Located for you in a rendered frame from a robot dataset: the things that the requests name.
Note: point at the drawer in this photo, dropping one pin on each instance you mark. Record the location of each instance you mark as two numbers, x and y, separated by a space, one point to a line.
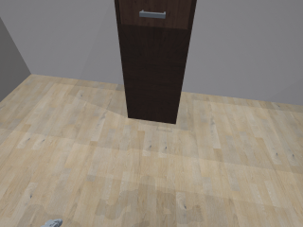
177 13

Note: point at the cabinet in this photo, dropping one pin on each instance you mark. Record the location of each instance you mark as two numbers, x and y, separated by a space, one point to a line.
153 60

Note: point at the handle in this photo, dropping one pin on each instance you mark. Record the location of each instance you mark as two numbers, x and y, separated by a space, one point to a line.
148 14

